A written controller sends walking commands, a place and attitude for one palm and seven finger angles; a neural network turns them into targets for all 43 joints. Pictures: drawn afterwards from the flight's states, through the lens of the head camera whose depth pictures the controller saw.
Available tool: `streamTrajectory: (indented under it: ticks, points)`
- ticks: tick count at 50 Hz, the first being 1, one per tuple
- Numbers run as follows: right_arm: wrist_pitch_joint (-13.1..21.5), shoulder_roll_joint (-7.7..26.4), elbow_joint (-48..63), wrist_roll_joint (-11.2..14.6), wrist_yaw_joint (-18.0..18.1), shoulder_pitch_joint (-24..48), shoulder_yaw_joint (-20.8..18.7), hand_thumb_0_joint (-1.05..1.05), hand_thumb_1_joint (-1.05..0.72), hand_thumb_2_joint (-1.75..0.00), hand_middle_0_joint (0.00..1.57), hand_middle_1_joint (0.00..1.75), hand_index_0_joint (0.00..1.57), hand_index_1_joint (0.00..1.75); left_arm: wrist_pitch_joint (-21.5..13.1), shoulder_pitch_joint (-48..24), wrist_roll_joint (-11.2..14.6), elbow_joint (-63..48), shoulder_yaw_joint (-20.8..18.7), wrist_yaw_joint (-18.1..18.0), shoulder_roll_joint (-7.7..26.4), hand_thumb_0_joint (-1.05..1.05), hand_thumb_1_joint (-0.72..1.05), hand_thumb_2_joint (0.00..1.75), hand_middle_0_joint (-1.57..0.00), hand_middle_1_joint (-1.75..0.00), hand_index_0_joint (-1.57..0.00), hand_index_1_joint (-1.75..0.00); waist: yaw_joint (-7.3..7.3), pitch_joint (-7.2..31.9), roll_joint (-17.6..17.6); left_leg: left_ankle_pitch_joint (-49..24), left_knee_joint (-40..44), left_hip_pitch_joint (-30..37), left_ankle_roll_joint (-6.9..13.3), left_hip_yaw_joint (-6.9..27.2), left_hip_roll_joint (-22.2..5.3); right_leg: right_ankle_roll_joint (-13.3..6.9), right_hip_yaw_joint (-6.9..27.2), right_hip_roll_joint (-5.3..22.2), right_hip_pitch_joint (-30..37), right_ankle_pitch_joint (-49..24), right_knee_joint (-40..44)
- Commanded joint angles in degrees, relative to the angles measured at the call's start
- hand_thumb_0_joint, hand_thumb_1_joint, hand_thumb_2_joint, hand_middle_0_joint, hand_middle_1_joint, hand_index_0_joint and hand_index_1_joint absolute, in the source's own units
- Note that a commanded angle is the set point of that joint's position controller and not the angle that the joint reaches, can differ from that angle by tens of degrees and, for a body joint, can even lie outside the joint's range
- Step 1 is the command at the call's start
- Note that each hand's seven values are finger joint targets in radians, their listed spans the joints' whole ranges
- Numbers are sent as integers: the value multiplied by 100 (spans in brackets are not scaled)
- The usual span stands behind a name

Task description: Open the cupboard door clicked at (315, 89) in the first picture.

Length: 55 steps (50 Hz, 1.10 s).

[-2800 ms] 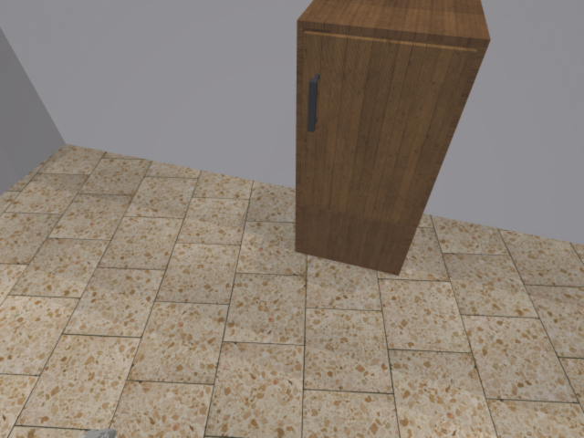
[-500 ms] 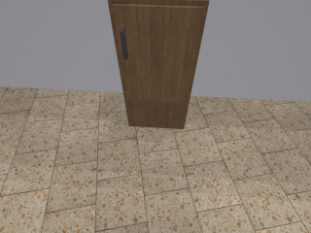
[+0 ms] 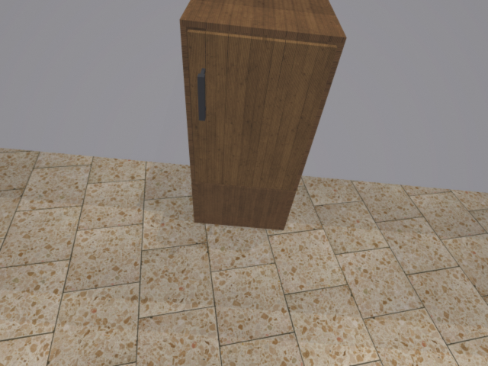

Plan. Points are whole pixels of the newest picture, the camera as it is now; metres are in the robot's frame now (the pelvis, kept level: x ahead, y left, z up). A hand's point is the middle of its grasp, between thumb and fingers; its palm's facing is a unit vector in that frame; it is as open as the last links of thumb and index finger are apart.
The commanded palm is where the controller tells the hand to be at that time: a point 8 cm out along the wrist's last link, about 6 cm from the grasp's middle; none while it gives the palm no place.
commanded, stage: take the last steps up to it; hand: left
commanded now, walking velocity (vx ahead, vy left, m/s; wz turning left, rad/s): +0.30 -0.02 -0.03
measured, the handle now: (202, 95) +0.84 +0.19 -0.01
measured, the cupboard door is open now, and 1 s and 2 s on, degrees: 0 0 0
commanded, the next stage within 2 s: come to a stop and stand still in 0.58 s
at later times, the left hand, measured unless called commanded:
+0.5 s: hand (196, 291) +0.30 +0.12 -0.16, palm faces -0.02 -0.99 -0.17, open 7.3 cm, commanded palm none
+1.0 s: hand (173, 311) +0.26 +0.16 -0.18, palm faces +0.07 -0.98 -0.16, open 7.3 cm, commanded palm none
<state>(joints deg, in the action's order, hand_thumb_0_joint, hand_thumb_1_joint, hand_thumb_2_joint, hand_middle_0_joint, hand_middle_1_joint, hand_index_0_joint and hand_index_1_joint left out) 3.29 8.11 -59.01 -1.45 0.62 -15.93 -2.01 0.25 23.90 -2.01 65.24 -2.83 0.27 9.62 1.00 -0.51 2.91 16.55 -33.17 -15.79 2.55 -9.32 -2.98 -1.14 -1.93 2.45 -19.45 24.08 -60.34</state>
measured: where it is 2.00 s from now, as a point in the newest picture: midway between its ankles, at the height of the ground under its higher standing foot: outside the picture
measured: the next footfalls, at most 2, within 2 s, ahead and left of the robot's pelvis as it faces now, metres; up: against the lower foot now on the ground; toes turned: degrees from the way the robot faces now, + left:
right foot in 0.40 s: +0.28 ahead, -0.14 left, +0.00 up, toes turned -10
left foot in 0.80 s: +0.40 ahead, +0.08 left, +0.00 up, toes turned +8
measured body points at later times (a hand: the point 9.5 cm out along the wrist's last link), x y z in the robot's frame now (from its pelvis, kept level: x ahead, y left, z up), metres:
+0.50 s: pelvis +0.18 -0.05 -0.01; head +0.21 -0.06 +0.44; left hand +0.30 +0.17 -0.15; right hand +0.07 -0.23 -0.16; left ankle +0.06 +0.08 -0.66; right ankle +0.24 -0.14 -0.73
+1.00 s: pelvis +0.28 -0.01 +0.00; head +0.31 +0.01 +0.45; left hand +0.26 +0.21 -0.17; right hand +0.41 -0.23 -0.13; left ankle +0.36 +0.08 -0.73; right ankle +0.23 -0.15 -0.68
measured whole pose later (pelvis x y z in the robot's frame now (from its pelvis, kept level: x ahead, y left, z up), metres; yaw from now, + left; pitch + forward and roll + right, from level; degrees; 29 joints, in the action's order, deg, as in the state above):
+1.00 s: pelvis +0.28 -0.01 +0.00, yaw -1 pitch -2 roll -1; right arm -0.5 7.0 -57.2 -0.8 1.8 -3.0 -0.7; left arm 2.2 17.0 -1.1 61.8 -1.8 -2.0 9.6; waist 3.2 -5.7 1.8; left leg 8.9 -28.9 -18.1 3.3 -8.4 -3.3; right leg 2.1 -2.3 1.7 -18.5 30.6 -54.5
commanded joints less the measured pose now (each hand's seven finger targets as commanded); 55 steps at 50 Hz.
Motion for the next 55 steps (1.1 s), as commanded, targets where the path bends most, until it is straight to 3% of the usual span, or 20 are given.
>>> streamTrajectory:
  ticks: [1, 7, 15, 17, 18, 19, 20, 21, 22, 25, 27, 30, 35, 38, 40, 42, 43, 46, 50, 55]
  points:
    - [154, 579, -124, 39, 125, -722, -102, 0, -90, -90, 20, 30, 20, 30, -167, -187, -15, -507, -80, 73, 75, 0, 90, 90, -20, -30, -20, -30, -82, -525, -755, 399, 2540, 472, 458, 1672, -1449, 82, 92, 397, -1522, -863, -638]
    - [203, 496, -429, 50, 150, -1190, -93, 0, -90, -90, 20, 30, 20, 30, -88, -852, 4, -757, -103, 91, 95, 0, 90, 90, -20, -30, -20, -30, -139, -629, -658, -981, 2512, 1036, 718, 1181, -1412, 261, -45, 532, -1877, -1278, 362]
    - [121, 501, -706, -43, 126, -1605, -142, 0, -90, -90, 20, 30, 20, 30, -176, -2011, 32, -1143, -89, 102, 43, 0, 90, 90, -20, -30, -20, -30, -423, -867, -831, -1648, 2109, 1117, 654, 873, -1424, 107, -449, 288, -1130, -1117, 2188]
    - [93, 557, -719, -49, 134, -1535, -149, 0, -90, -90, 20, 30, 20, 30, -225, -1812, 22, -1093, -112, 102, 63, 0, 90, 90, -20, -30, -20, -30, -281, -708, -829, -2182, 1623, 1100, 549, 727, -1314, 15, -646, 65, -445, -1104, 2651]
    - [84, 589, -726, -22, 133, -1473, -148, 0, -90, -90, 20, 30, 20, 30, -264, -1319, 20, -926, -135, 90, 136, 0, 90, 90, -20, -30, -20, -30, -39, -395, -778, -2731, 1012, 1111, 425, 530, -1149, -44, -807, -115, 246, -1311, 3002]
    - [95, 563, -721, 30, 110, -1435, -152, 0, -90, -90, 20, 30, 20, 30, -332, -548, 4, -664, -193, 62, 374, 0, 90, 90, -20, -30, -20, -30, 292, 88, -492, -2893, -1, 727, 235, 322, -950, -175, -651, -38, 1482, -1584, 3213]
    - [105, 363, -601, 98, 42, -1510, -119, 0, -90, -90, 20, 30, 20, 30, -422, 295, -27, -459, -327, -16, 917, 0, 90, 90, -20, -30, -20, -30, 589, 748, 523, -1503, -1591, -598, -18, -28, -494, -602, 746, 1189, 3019, -1648, 3456]
    - [115, 184, -359, 122, 43, -1441, -54, 0, -90, -90, 20, 30, 20, 30, -436, 885, 59, -306, -434, -69, 1472, 0, 90, 90, -20, -30, -20, -30, 588, 1179, 1212, 1657, -3364, -1772, -184, 102, 182, -1203, 2668, 2468, 3725, -2599, 4028]
    - [63, 338, -356, 119, 52, -1089, -104, 0, -90, -90, 20, 30, 20, 30, -412, 582, 122, -356, -420, -93, 1438, 0, 90, 90, -20, -30, -20, -30, 613, 1020, 830, 1594, -4044, -1794, -98, 780, -99, -1296, 2639, 2482, 2919, -1933, 4308]
    - [-75, 65, -292, 17, 7, -679, -135, 0, -90, -90, 20, 30, 20, 30, -413, -653, 95, -629, -165, -152, 512, 0, 90, 90, -20, -30, -20, -30, 18, -298, -141, 356, -3859, -1709, -144, 905, -565, -915, 1168, 1818, 887, -1475, 4808]
    - [-180, -31, -375, -14, -8, -953, -97, 0, -90, -90, 20, 30, 20, 30, -467, -727, 60, -612, -66, -155, 262, 0, 90, 90, -20, -30, -20, -30, -239, -299, 253, 143, -3280, -1366, -260, 738, -549, -770, 406, 1506, 513, -2277, 4865]
    - [-249, -88, -227, -8, -52, -806, -103, 0, -90, -90, 20, 30, 20, 30, -475, -709, 33, -679, -77, -165, 303, 0, 90, 90, -20, -30, -20, -30, -287, -204, 243, 69, -2280, -1070, -350, 545, -491, -853, 109, 1384, 353, -2539, 4856]
    - [-173, 106, 55, 13, -102, 9, -34, 0, -90, -90, 20, 30, 20, 30, -427, -485, 47, -523, -45, -130, 545, 0, 90, 90, -20, -30, -20, -30, -78, -222, 402, -137, -833, -867, -359, 358, -280, -800, 49, 1291, 915, -3187, 4550]
    - [-164, 237, -51, 50, -7, -33, 65, 0, -90, -90, 20, 30, 20, 30, -299, -613, 101, -468, 26, -197, 549, 0, 90, 90, -20, -30, -20, -30, -198, -53, 272, -1277, 504, 293, -389, 422, -124, -423, -283, 888, 897, -3829, 3836]
    - [-124, 762, -88, 56, 48, -197, -19, 0, -90, -90, 20, 30, 20, 30, -181, -273, 112, -441, 95, -255, 358, 0, 90, 90, -20, -30, -20, -30, -141, 261, -640, -4363, 611, 1398, -96, 978, -898, 31, -351, 498, 398, -2327, 3240]
    - [-204, 1038, -19, 119, 141, -6, -71, 0, -90, -90, 20, 30, 20, 30, -31, 1, 140, -443, 107, -321, 368, 0, 90, 90, -20, -30, -20, -30, -70, 241, -1781, -5606, 990, 1226, 452, 1560, -1603, 298, -468, 168, 395, -60, 2602]
    - [-245, 1081, -1, 117, 201, 116, -82, 0, -90, -90, 20, 30, 20, 30, 36, -12, 149, -436, 87, -322, 486, 0, 90, 90, -20, -30, -20, -30, -98, 245, -2000, -5678, 1249, 1102, 670, 1707, -1718, 312, -286, 104, 321, 704, 1888]
    - [-339, 1157, 179, 68, 258, 497, -177, 0, -90, -90, 20, 30, 20, 30, 117, -121, 110, -487, -7, -293, 502, 0, 90, 90, -20, -30, -20, -30, -94, 321, -1285, -5304, 1139, 1100, 945, 1570, -1828, 273, 143, 111, -212, 925, 536]
    - [-395, 1161, 353, 61, 231, 677, -281, 0, -90, -90, 20, 30, 20, 30, 211, -239, 87, -707, -113, -243, 414, 0, 90, 90, -20, -30, -20, -30, -92, 643, -652, -3812, 1204, 885, 911, 1342, -1735, 347, 235, 22, -519, 501, -316]
    - [-412, 1024, 395, -1, 124, 843, -315, 0, -90, -90, 20, 30, 20, 30, 240, -185, 57, -856, -78, -197, 200, 0, 90, 90, -20, -30, -20, -30, -83, 437, -1255, -284, 1858, -6, 708, 1561, -1505, 234, -53, 93, 124, 414, 1142]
